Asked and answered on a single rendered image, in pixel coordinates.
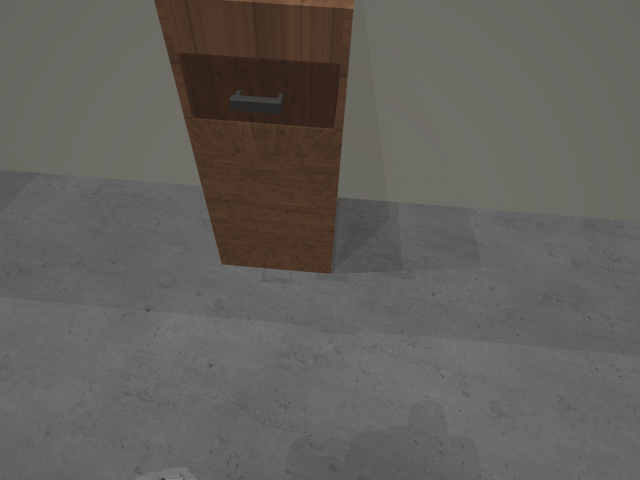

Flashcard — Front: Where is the drawer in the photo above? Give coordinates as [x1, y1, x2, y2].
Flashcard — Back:
[178, 53, 340, 129]

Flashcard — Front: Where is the cabinet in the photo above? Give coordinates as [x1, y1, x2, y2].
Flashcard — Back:
[154, 0, 354, 274]

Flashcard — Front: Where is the handle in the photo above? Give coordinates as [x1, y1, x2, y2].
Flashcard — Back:
[229, 90, 283, 114]

